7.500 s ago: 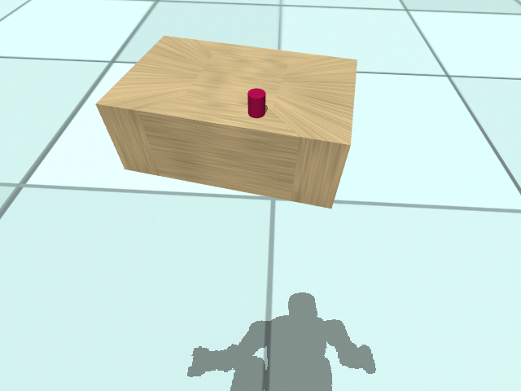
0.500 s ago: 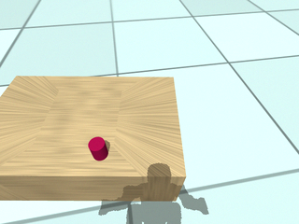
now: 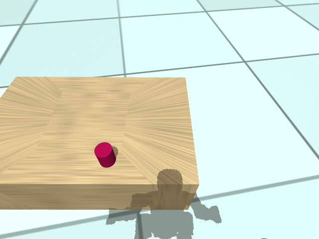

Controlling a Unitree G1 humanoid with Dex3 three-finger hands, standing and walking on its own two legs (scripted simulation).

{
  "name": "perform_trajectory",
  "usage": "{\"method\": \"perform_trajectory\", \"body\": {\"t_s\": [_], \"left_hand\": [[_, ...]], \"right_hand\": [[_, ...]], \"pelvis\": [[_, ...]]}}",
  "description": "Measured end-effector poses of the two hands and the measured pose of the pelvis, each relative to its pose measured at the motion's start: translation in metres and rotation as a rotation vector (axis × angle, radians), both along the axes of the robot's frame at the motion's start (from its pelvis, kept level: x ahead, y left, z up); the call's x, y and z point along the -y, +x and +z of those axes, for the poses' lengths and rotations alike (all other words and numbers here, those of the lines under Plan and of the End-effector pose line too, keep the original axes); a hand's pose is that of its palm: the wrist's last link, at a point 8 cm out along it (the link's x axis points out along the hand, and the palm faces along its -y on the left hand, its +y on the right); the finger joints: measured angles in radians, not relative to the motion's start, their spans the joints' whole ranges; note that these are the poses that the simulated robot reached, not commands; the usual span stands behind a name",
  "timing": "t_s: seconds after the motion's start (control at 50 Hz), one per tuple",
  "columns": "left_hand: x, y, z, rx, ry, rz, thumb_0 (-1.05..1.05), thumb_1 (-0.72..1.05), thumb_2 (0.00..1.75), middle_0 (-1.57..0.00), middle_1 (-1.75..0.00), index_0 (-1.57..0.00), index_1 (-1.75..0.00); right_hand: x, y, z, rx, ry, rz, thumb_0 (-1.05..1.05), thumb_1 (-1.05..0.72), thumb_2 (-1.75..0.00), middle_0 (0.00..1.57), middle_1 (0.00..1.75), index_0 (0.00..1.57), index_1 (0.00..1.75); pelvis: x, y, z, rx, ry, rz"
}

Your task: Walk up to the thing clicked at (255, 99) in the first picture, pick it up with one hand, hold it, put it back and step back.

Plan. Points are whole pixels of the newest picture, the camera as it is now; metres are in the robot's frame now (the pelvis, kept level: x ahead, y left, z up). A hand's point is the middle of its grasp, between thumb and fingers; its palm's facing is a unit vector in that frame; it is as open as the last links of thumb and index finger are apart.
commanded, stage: go down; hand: left
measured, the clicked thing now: (105, 155) +0.49 +0.24 -0.31
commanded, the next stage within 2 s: none
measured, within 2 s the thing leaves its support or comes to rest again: neither
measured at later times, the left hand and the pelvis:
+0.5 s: hand out of the picture +0.15 +0.27 -0.15, palm faces +0.03 -0.94 -0.34, open 16.3 cm; pelvis +0.00 +0.01 -0.03, yaw +0 degrees
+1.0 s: hand (59, 232) +0.17 +0.28 -0.13, palm faces +0.08 -0.94 -0.34, open 17.4 cm; pelvis +0.02 +0.02 -0.04, yaw +1 degrees
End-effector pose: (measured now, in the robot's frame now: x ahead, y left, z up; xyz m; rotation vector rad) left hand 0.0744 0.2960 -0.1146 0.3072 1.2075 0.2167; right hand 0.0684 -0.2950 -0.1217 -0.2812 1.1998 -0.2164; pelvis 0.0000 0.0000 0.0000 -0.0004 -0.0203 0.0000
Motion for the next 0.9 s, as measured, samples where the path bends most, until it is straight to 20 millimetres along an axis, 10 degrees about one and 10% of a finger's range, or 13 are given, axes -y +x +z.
{"method": "perform_trajectory", "body": {"t_s": [0.22, 0.58, 0.9], "left_hand": [[0.003, 0.072, 0.004, 0.134, -0.011, -0.004, 0.0, 0.39, 0.42, -0.07, -0.07, -0.07, -0.09], [-0.016, 0.073, 0.003, 0.113, 0.0, 0.003, -0.01, -0.44, 0.07, -0.09, -0.04, -0.08, -0.06], [-0.022, 0.078, 0.011, 0.129, -0.017, 0.021, -0.01, -0.54, 0.02, -0.09, -0.03, -0.09, -0.05]], "right_hand": [[-0.015, 0.082, 0.014, 0.371, 0.019, -0.03, 0.0, -0.36, -0.41, 0.07, 0.1, 0.07, 0.09], [-0.029, 0.071, 0.006, 0.354, -0.018, -0.033, -0.01, 0.38, -0.08, 0.05, 0.06, 0.05, 0.05], [-0.042, 0.094, 0.014, 0.459, 0.004, 0.002, -0.01, 0.51, -0.04, 0.06, 0.06, 0.05, 0.05]], "pelvis": [[-0.005, -0.014, -0.016, -0.107, -0.003, -0.001], [-0.017, 0.005, -0.031, -0.172, -0.014, 0.002], [-0.019, 0.018, -0.041, -0.193, -0.022, 0.016]]}}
